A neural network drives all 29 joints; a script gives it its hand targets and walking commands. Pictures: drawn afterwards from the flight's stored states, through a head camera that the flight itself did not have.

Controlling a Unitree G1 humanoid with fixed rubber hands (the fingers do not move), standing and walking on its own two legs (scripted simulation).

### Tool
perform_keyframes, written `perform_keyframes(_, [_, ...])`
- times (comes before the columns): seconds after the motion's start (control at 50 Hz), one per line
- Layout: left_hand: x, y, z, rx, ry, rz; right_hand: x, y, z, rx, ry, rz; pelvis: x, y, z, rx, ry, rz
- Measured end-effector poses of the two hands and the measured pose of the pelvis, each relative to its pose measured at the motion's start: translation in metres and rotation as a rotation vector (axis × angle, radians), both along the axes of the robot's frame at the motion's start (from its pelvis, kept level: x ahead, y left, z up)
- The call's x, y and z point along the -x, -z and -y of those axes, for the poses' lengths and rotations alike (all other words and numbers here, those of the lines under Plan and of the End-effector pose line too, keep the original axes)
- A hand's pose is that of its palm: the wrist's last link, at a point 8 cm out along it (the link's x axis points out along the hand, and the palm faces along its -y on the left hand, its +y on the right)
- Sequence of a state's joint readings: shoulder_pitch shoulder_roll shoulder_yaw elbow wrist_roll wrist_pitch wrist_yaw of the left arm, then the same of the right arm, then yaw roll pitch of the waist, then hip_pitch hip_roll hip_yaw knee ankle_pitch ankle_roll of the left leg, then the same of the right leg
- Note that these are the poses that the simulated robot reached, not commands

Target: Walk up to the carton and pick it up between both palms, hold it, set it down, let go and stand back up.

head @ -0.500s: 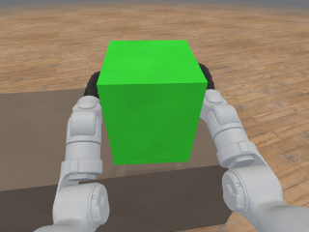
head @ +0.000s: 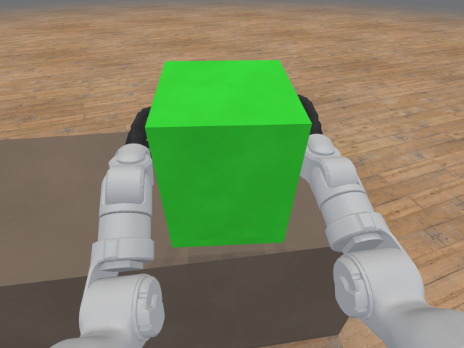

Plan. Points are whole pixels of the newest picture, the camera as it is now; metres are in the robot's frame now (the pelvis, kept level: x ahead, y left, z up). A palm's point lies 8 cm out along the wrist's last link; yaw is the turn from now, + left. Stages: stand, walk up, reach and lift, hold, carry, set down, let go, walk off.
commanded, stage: hold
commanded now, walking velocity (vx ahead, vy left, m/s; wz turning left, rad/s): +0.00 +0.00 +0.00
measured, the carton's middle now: (225, 154) +0.38 +0.01 +0.19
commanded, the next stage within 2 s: none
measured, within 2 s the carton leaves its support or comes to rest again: neither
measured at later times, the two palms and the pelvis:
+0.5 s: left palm (138, 150) +0.37 +0.15 +0.21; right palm (309, 139) +0.37 -0.14 +0.22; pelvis +0.00 +0.00 +0.00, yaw +0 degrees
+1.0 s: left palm (139, 152) +0.37 +0.15 +0.21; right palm (309, 140) +0.37 -0.14 +0.22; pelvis +0.00 +0.00 +0.00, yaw +0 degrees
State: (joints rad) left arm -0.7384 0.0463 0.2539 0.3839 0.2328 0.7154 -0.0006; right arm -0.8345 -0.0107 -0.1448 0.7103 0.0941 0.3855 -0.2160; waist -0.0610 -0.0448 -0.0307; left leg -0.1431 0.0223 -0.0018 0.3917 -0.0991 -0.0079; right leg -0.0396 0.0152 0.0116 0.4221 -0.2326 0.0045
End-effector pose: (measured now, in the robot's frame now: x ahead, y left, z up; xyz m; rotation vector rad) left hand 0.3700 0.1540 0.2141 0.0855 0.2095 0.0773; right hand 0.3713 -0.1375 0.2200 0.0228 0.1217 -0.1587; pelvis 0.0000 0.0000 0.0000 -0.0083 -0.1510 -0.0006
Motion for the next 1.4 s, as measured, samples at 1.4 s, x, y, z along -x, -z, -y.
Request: perform_keyframes(1.4, [0.0008,-0.0022,0.0001,0.000,0.000,0.009,0.0012,-0.0026,0.0001,0.000,0.000,0.009,0.0002,0.0000,-0.0001,0.000,0.000,0.000])
